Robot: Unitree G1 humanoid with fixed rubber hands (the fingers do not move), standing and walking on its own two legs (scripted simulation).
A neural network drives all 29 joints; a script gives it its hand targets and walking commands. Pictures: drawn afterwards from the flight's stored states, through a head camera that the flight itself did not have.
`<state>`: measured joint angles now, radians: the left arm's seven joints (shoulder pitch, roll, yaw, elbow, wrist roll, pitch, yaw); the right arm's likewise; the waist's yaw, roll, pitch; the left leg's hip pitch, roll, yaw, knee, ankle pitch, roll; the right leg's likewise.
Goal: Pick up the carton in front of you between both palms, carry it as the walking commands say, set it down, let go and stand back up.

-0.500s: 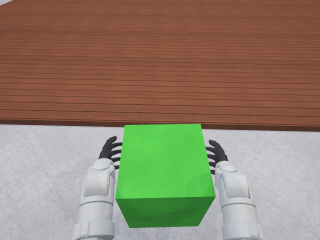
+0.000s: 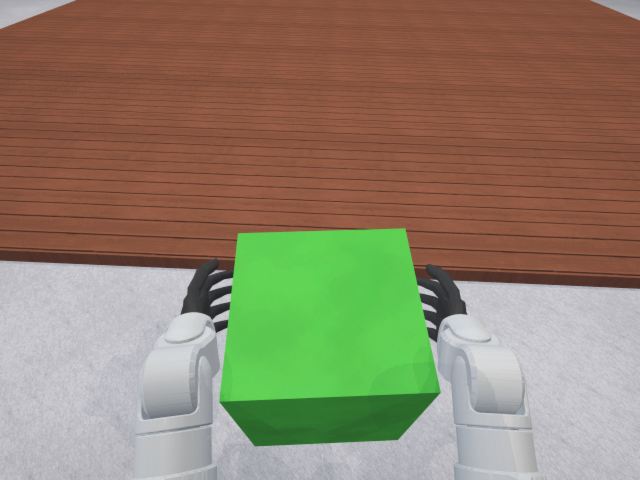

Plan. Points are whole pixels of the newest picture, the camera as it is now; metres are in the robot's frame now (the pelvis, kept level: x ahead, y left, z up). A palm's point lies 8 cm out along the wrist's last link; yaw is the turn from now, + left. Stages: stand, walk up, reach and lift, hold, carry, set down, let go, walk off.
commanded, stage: carry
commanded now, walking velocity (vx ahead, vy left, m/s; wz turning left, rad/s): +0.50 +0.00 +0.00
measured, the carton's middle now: (324, 345) +0.29 +0.01 +0.02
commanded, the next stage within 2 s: none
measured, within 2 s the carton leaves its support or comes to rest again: neither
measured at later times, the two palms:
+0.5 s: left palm (221, 214) +0.50 +0.18 +0.09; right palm (405, 226) +0.48 -0.12 +0.08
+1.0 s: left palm (257, 116) +0.81 +0.16 +0.12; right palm (390, 117) +0.84 -0.14 +0.11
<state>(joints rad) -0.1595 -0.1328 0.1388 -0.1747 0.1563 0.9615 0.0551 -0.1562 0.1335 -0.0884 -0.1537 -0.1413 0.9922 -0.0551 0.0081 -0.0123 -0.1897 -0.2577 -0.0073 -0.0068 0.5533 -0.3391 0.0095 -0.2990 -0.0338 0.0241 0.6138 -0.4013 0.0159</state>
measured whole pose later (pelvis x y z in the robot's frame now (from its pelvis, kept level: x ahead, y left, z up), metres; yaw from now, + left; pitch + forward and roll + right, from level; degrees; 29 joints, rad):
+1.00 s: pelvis +0.57 -0.02 +0.01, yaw +4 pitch +3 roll +0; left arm -0.05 -0.13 0.07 -0.61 0.01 1.16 0.14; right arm -0.03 0.13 -0.04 -0.63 -0.03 1.21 -0.14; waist 0.03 0.02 -0.02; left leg -0.49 0.07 0.09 1.05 -0.35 0.03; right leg -0.32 -0.02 -0.27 0.43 -0.17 -0.10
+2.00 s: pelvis +0.82 -0.06 +0.01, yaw +2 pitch +4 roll +2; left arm -0.36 -0.17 0.25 -0.24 0.06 1.04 0.13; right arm -0.41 0.10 -0.18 -0.21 -0.01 1.13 -0.16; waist -0.02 0.03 0.00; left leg -0.36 0.03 0.05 0.74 -0.46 0.01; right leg -0.27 0.03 -0.11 0.48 -0.28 -0.10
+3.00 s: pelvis +0.82 -0.04 +0.00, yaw +1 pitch +2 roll +0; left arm -0.44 -0.12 0.26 0.00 0.06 1.06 0.14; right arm -0.42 0.13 -0.24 -0.03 -0.07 1.11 -0.15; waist 0.01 0.00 -0.11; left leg -0.29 -0.01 0.10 0.50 -0.25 0.05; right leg -0.25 0.04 -0.10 0.50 -0.29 -0.08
